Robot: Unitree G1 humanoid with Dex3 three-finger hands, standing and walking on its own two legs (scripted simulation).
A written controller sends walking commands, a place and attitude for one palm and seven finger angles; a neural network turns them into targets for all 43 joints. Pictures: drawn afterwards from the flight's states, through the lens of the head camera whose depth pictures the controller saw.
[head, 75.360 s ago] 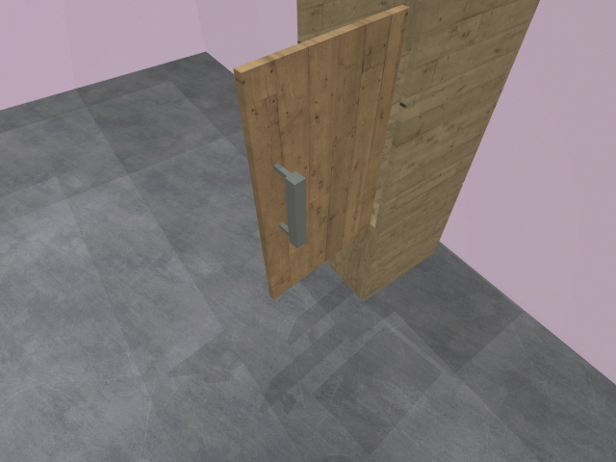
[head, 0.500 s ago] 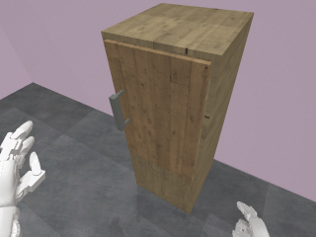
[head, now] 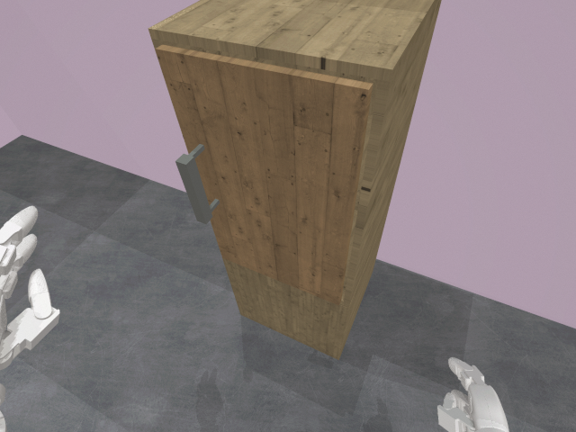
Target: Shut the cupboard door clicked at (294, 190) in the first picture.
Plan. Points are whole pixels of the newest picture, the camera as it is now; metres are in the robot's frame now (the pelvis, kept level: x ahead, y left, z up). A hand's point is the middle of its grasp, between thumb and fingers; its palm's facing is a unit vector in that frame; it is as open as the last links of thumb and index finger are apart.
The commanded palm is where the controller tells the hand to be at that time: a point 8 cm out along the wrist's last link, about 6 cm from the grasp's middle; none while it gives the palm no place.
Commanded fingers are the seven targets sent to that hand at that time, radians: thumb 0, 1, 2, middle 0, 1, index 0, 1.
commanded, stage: step back with the hand held close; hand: left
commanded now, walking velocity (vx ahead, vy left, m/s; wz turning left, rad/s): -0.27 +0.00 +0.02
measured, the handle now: (202, 184) +0.57 +0.23 -0.02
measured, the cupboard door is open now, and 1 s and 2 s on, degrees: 0 0 0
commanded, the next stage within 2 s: stop stepping back and stand still in 0.82 s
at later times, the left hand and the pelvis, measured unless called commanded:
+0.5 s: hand out of the picture +0.07 +0.30 +0.16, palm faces +0.49 -0.73 -0.47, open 7.4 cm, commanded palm +0.02 +0.33 +0.18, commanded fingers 0.00 0.90 0.90 -0.20 -0.30 -0.20 -0.30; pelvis -0.10 +0.02 -0.01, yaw +5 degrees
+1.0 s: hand out of the picture -0.08 +0.32 +0.18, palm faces +0.51 -0.77 -0.39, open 7.4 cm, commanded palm -0.11 +0.36 +0.18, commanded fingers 0.00 0.90 0.90 -0.20 -0.30 -0.20 -0.30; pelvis -0.24 +0.05 -0.03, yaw +3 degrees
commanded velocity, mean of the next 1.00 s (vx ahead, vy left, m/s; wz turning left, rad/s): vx -0.27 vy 0.00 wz -0.04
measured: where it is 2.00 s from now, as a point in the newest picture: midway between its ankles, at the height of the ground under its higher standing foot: outside the picture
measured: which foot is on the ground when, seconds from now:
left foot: down 0.00-0.94, up 0.96-1.00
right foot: down 0.00-0.68, up 0.70-0.92, down 0.94-1.00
